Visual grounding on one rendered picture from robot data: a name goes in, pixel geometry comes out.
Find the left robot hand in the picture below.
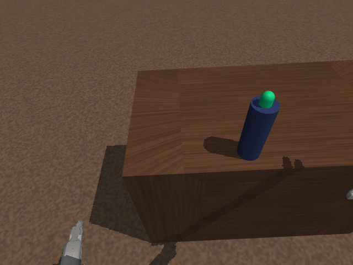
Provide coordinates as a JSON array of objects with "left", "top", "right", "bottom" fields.
[{"left": 60, "top": 220, "right": 85, "bottom": 265}]

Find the bottle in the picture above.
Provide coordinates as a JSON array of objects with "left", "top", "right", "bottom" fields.
[{"left": 237, "top": 91, "right": 280, "bottom": 161}]

